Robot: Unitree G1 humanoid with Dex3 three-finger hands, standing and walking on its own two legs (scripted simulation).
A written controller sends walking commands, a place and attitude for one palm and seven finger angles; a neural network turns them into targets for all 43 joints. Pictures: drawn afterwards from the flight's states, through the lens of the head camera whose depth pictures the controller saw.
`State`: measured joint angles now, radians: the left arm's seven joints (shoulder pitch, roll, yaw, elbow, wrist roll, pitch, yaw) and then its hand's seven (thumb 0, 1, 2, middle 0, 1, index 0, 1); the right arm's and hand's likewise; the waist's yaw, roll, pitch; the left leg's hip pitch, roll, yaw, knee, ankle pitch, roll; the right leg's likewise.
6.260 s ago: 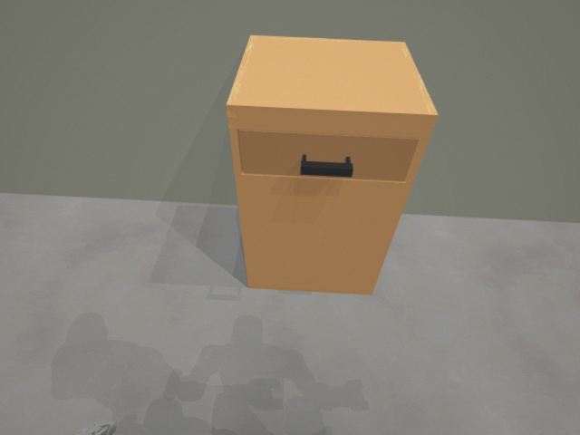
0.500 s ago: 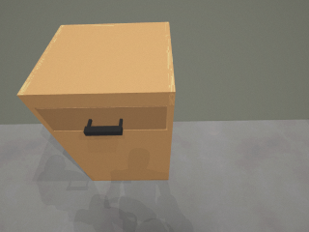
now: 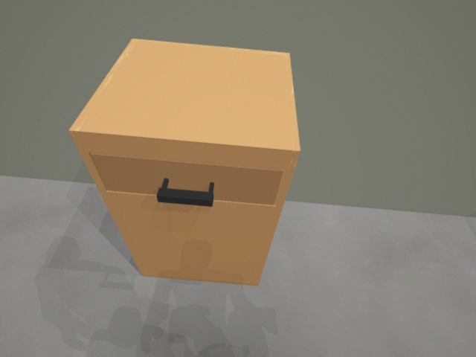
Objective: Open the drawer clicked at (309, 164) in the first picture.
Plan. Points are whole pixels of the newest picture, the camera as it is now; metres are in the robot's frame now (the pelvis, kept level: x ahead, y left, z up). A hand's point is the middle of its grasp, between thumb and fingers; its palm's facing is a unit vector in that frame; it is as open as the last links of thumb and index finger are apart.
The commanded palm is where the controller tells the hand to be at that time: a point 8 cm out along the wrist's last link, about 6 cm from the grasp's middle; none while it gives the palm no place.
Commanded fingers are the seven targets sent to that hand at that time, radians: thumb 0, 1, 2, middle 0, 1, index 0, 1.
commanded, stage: come to a stop and stand still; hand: left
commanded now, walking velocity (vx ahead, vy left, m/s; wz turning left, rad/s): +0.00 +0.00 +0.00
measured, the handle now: (187, 190) +0.49 +0.16 -0.09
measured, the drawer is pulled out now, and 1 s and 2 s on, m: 0.00 0.00 0.00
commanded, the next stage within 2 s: look again from close up in 0.96 s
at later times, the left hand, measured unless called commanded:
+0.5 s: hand out of the picture -0.07 +0.14 -0.17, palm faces +0.03 -0.98 -0.17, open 7.4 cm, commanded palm none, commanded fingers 0.00 0.90 0.90 -0.20 -0.30 -0.20 -0.30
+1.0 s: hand out of the picture -0.11 +0.10 -0.17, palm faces +0.07 -0.99 -0.14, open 7.4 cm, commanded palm none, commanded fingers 0.00 0.90 0.90 -0.20 -0.30 -0.20 -0.30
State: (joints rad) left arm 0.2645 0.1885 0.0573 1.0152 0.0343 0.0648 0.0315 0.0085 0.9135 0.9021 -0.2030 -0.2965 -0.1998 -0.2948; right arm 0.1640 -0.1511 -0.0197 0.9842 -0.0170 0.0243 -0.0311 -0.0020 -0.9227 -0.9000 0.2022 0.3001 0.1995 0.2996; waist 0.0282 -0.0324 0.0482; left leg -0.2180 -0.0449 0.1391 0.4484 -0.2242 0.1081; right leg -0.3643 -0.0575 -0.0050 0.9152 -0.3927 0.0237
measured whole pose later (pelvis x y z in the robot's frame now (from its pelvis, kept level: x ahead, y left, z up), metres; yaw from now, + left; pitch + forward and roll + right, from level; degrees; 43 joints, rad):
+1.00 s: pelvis -0.04 -0.03 +0.00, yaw +0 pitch -1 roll +0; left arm 0.44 0.06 -0.01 1.15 0.02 0.00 0.05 0.01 0.91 0.90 -0.20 -0.30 -0.20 -0.29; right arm 0.33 -0.10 0.01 1.17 -0.01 0.01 -0.04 0.00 -0.91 -0.90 0.20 0.30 0.20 0.30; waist 0.00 0.00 -0.01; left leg -0.25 -0.02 0.12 0.39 -0.13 0.06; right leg -0.11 0.02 -0.06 0.42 -0.30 -0.04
